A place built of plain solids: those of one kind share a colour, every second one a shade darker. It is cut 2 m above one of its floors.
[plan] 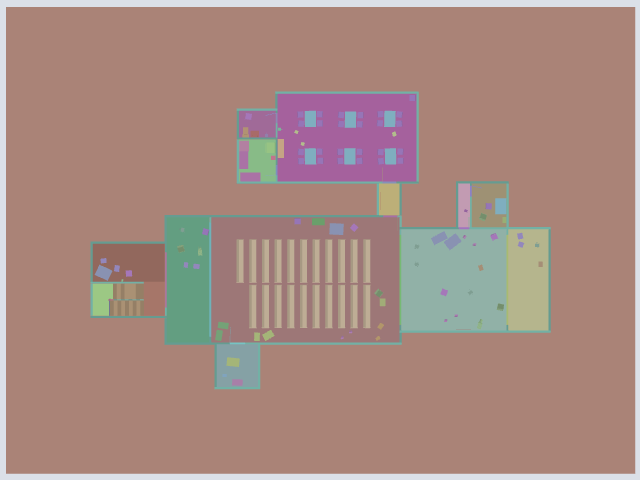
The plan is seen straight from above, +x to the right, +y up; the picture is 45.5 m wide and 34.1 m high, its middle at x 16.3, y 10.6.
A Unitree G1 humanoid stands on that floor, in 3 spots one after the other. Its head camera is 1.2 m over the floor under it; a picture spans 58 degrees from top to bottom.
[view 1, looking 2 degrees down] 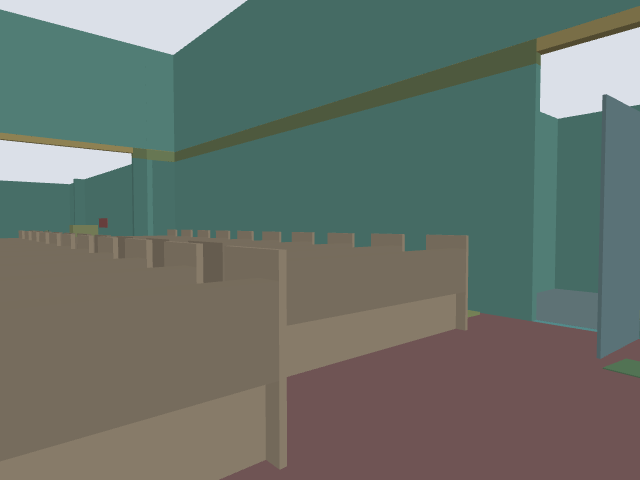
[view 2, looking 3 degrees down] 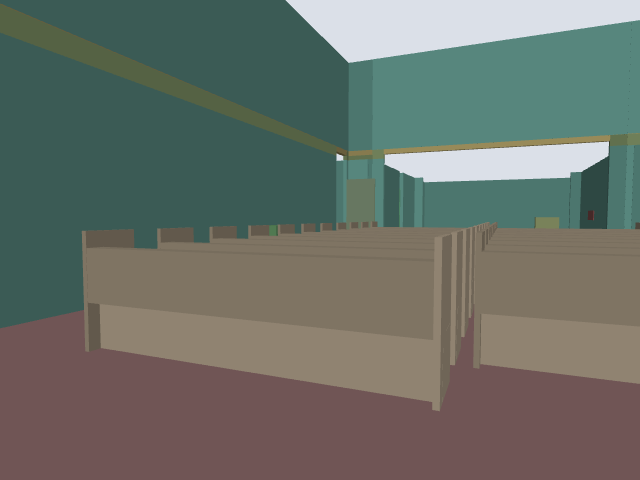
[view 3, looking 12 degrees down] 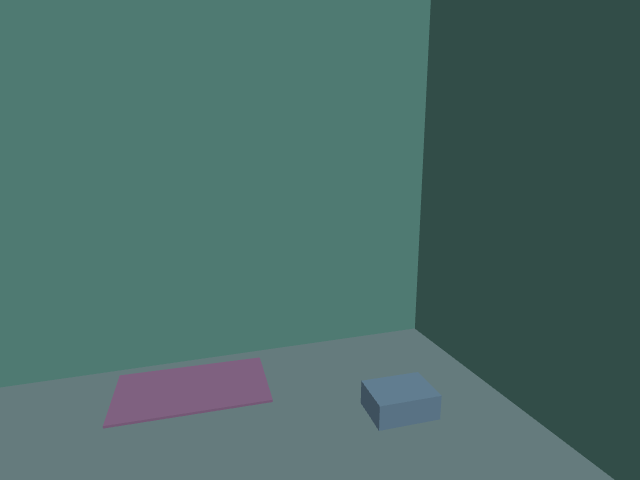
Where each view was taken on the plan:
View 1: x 8.68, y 8.82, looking -41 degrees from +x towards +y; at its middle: wall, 8.40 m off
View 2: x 7.67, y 7.22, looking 23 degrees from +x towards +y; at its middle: pew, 5.87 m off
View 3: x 10.43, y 2.58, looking -108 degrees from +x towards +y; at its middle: wall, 2.60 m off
